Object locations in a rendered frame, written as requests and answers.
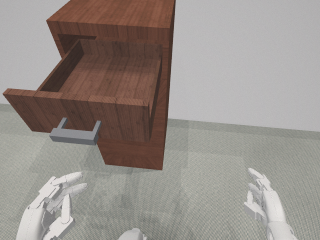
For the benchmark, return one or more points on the left robot thigh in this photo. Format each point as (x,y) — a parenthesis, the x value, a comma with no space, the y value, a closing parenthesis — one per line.
(132,235)

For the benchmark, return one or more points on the handle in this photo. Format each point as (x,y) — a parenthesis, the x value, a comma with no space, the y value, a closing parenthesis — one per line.
(72,136)

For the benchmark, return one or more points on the cabinet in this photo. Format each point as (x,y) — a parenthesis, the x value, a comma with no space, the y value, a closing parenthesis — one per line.
(136,21)

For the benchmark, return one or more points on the right robot forearm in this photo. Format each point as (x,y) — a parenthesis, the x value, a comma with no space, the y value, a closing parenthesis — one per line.
(278,230)

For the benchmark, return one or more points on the robot right hand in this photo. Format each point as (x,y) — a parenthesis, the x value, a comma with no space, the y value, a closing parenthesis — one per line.
(269,207)

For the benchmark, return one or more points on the robot left hand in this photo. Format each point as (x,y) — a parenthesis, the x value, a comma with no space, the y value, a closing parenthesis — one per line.
(39,217)

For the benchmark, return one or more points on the drawer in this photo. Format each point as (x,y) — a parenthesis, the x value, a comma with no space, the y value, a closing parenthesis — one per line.
(114,82)

